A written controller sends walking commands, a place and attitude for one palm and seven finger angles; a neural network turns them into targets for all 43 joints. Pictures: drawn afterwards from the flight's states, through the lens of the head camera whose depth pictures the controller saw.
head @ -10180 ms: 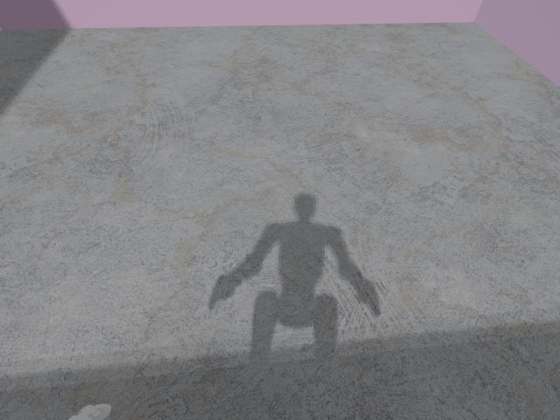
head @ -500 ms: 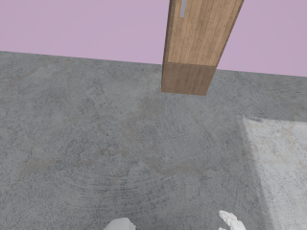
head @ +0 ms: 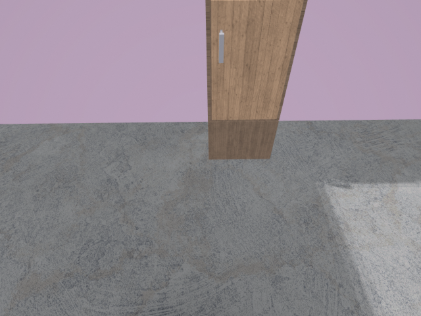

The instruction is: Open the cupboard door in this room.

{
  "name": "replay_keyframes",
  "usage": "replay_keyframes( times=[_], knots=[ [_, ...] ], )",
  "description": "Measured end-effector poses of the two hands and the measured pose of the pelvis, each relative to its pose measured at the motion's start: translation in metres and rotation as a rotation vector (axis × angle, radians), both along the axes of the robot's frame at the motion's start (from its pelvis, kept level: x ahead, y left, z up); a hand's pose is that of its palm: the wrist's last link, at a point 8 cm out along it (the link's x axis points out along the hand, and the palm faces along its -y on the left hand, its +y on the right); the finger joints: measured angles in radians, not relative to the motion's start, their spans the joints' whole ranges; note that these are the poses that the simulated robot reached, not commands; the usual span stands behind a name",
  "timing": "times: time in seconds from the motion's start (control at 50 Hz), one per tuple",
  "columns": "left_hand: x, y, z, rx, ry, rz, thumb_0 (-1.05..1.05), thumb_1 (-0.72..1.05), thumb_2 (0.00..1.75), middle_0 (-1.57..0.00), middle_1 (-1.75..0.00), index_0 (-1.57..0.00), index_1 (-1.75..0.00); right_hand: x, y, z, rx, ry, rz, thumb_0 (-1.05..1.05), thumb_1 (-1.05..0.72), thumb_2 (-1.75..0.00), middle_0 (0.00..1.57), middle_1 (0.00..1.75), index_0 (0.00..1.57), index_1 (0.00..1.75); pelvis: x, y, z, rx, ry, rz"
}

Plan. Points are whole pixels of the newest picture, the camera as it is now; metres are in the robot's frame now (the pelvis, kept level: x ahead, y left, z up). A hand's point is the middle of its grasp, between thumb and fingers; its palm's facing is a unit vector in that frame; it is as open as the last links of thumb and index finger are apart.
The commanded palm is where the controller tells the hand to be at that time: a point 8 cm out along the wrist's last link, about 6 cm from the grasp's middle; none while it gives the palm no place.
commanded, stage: stand and wait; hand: left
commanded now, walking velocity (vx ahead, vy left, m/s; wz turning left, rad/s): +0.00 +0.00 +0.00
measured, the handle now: (221, 46) +1.15 +0.00 +0.00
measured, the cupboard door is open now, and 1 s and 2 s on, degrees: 0 0 0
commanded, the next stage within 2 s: look at it before walking up in 0.30 s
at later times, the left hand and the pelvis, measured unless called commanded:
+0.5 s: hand out of the picture -0.02 +0.13 -0.18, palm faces +0.06 -0.99 -0.15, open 7.4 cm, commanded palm none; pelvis +0.01 -0.02 +0.00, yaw +1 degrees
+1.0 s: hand out of the picture +0.00 +0.17 -0.18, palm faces +0.04 -0.98 -0.19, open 7.4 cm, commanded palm none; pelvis +0.00 +0.00 +0.00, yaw +0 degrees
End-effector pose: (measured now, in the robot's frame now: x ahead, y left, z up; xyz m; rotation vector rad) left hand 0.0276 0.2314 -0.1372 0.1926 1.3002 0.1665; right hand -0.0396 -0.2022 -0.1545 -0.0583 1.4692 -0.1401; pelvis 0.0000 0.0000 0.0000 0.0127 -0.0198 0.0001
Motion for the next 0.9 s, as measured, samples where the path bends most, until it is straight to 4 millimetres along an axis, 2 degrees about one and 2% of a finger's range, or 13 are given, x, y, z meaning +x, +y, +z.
replay_keyframes(
  times=[0.14,0.3,0.46,0.62,0.9],
  knots=[
    [-0.018,-0.015,-0.003,-0.014,0.073,0.033,0.01,0.93,0.9,-0.2,-0.3,-0.2,-0.3,0.002,-0.001,0.001,0.01,0.042,0.001,0.0,-0.91,-0.9,0.2,0.3,0.19,0.29,0.01,-0.008,0.001,-0.003,0.002,0.005],
    [-0.041,-0.04,-0.008,-0.063,0.136,0.063,0.01,0.91,0.9,-0.2,-0.3,-0.2,-0.3,0.027,-0.013,0.001,-0.015,-0.002,0.02,0.0,-0.91,-0.9,0.2,0.3,0.19,0.29,0.014,-0.013,0.0,-0.005,-0.001,0.008],
    [-0.052,-0.053,-0.011,-0.093,0.148,0.08,0.01,0.91,0.9,-0.2,-0.3,-0.2,-0.3,0.046,-0.025,0.004,-0.046,-0.044,0.043,0.0,-0.92,-0.9,0.19,0.3,0.19,0.29,0.014,-0.015,0.0,-0.007,-0.005,0.012],
    [-0.051,-0.046,-0.011,-0.083,0.137,0.075,0.01,0.91,0.9,-0.2,-0.3,-0.2,-0.3,0.045,-0.025,0.005,-0.051,-0.051,0.045,0.0,-0.92,-0.9,0.19,0.3,0.19,0.29,0.011,-0.014,0.0,-0.008,-0.007,0.012],
    [-0.039,-0.022,-0.007,-0.046,0.106,0.05,0.01,0.91,0.9,-0.2,-0.3,-0.2,-0.3,0.023,-0.009,0.004,-0.027,-0.012,0.025,0.0,-0.91,-0.9,0.2,0.3,0.19,0.29,0.006,-0.006,0.001,-0.009,-0.006,0.008]
  ],
)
